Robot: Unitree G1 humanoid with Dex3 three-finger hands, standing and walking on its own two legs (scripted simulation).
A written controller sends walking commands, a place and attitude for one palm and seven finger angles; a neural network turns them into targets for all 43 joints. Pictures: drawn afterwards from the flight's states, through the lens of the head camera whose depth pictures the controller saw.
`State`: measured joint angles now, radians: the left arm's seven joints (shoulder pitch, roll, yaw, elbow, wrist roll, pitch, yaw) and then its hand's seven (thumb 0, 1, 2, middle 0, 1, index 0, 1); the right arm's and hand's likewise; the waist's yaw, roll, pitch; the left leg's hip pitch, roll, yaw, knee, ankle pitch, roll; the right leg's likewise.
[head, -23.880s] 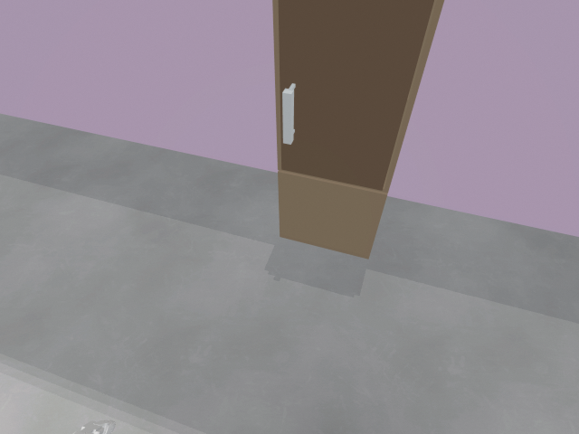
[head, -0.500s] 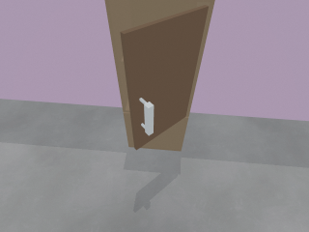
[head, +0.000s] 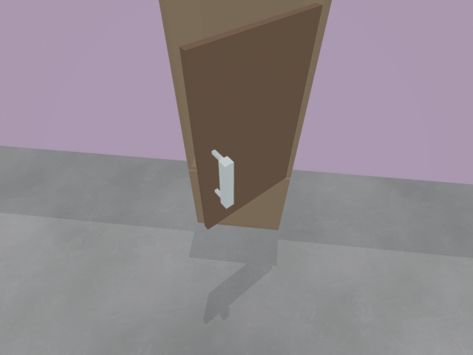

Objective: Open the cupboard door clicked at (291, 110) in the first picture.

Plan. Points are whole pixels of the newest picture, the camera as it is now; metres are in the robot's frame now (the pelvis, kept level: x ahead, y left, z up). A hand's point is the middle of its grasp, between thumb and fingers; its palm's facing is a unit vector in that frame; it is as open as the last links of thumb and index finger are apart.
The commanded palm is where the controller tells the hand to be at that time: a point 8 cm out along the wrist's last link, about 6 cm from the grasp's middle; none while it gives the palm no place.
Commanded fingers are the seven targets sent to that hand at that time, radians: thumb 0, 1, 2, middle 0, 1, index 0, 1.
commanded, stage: look to check the result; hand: left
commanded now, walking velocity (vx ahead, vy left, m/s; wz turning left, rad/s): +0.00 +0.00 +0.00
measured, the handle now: (221, 179) +0.54 +0.07 -0.10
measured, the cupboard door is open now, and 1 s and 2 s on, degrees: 45 45 45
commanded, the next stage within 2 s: walk to a spot facing it in 0.04 s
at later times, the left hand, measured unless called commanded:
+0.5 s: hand out of the picture +0.00 +0.19 -0.18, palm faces -0.06 -0.98 -0.21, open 7.3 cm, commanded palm none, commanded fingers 0.00 0.90 0.90 -0.20 -0.30 -0.20 -0.30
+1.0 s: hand out of the picture +0.09 +0.15 -0.16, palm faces -0.33 -0.91 -0.25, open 7.3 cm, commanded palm none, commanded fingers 0.00 0.90 0.90 -0.20 -0.30 -0.20 -0.30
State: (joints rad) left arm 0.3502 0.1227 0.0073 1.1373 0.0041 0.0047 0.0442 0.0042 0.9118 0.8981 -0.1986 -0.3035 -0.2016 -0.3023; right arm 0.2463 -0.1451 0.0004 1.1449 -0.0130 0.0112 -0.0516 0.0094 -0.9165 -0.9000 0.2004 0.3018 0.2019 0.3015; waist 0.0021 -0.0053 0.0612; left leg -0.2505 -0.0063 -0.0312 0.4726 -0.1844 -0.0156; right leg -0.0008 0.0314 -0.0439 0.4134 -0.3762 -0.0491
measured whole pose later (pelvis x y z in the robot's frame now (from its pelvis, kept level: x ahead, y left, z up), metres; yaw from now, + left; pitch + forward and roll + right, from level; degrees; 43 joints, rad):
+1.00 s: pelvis -0.02 -0.02 +0.00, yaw -25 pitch +1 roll +1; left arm 0.28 0.19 0.07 0.93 0.03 0.03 0.01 0.01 0.91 0.90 -0.20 -0.30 -0.21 -0.30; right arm 0.06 -0.21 -0.06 0.90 0.00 0.05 -0.04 0.01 -0.91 -0.90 0.20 0.30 0.20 0.30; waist 0.04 -0.01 0.09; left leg -0.45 0.00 -0.03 0.95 -0.42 -0.06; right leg -0.22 0.11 0.15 0.51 -0.28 -0.07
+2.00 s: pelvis +0.00 -0.03 +0.00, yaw -61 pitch +1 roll -1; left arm 0.20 0.23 0.09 0.91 0.03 0.07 -0.05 0.01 0.91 0.90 -0.20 -0.30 -0.20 -0.30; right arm 0.28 -0.17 -0.01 0.89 -0.03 -0.01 -0.03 0.01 -0.91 -0.90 0.20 0.30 0.21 0.30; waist 0.00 -0.03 0.05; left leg -0.22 0.07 0.10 0.49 -0.29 0.00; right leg -0.52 0.02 0.00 1.05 -0.39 0.02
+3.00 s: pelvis +0.04 -0.41 +0.00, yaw -90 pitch +1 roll +1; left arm 0.09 0.20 0.06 0.96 0.03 0.00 -0.05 0.01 0.91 0.90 -0.19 -0.30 -0.20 -0.30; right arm 0.45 -0.17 -0.03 1.08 -0.04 -0.05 -0.01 0.01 -0.92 -0.90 0.20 0.30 0.20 0.30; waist -0.05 0.00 0.07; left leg -0.02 0.10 0.26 0.39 -0.36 -0.06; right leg -0.50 -0.07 -0.10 0.68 -0.21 -0.04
